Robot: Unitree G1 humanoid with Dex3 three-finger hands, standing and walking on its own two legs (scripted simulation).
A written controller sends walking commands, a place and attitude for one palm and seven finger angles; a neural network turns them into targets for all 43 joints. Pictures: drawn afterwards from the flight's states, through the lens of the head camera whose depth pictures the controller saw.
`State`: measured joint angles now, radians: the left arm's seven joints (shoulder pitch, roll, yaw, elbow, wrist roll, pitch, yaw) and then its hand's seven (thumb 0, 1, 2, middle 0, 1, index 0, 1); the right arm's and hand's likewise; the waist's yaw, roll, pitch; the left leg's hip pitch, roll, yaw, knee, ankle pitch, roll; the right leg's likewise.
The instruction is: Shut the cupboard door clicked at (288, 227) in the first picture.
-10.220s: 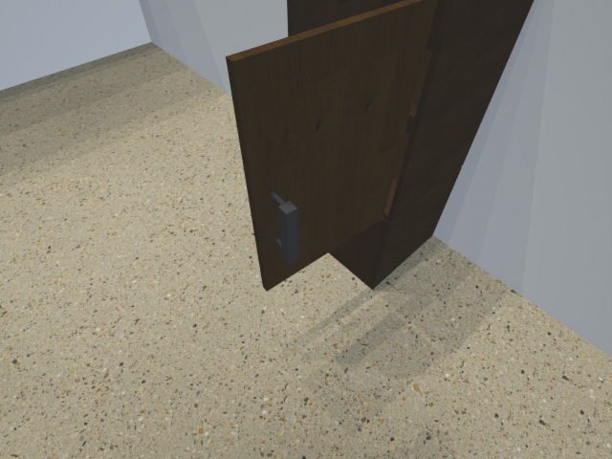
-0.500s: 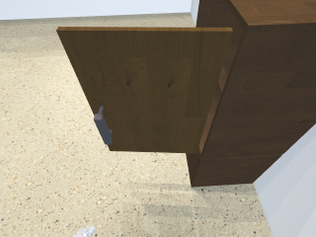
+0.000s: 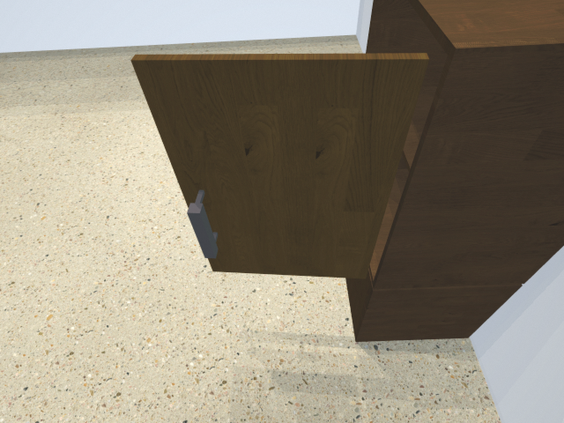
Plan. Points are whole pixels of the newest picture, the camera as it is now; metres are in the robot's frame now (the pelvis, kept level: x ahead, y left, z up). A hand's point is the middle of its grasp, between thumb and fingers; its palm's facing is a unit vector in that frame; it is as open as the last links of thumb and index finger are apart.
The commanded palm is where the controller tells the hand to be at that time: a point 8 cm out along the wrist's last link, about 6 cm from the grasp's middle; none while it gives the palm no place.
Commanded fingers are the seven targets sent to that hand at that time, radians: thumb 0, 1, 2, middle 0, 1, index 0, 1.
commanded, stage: come to a stop and stand still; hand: left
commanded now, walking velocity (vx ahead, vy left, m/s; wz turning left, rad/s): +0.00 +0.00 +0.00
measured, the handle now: (206, 224) +0.50 +0.20 -0.09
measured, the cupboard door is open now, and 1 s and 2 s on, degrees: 84 84 84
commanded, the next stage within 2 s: look again from close up in 0.22 s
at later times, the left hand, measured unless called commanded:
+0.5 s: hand out of the picture +0.02 +0.19 -0.16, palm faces -0.03 -0.98 -0.21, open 7.4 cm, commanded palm none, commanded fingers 0.00 0.90 0.90 -0.20 -0.30 -0.20 -0.30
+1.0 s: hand out of the picture +0.02 +0.18 -0.17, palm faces -0.01 -0.98 -0.20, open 7.4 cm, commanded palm none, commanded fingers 0.00 0.90 0.90 -0.20 -0.30 -0.20 -0.30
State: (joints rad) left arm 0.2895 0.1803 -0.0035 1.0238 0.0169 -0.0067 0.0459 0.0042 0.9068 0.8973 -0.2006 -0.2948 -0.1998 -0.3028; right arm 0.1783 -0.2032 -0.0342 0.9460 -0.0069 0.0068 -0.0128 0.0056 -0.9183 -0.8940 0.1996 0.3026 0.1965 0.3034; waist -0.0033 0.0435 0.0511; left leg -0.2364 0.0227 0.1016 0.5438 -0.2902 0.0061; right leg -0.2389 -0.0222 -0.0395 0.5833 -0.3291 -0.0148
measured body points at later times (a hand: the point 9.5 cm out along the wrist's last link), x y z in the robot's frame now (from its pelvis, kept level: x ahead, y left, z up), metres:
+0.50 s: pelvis -0.01 +0.00 +0.01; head +0.01 +0.00 +0.46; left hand +0.02 +0.24 -0.14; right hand -0.03 -0.23 -0.15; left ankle +0.00 +0.11 -0.73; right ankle -0.01 -0.11 -0.73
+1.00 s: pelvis +0.01 +0.01 +0.01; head +0.02 +0.01 +0.46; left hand +0.02 +0.24 -0.15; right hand +0.03 -0.22 -0.15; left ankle +0.00 +0.11 -0.73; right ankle -0.01 -0.11 -0.73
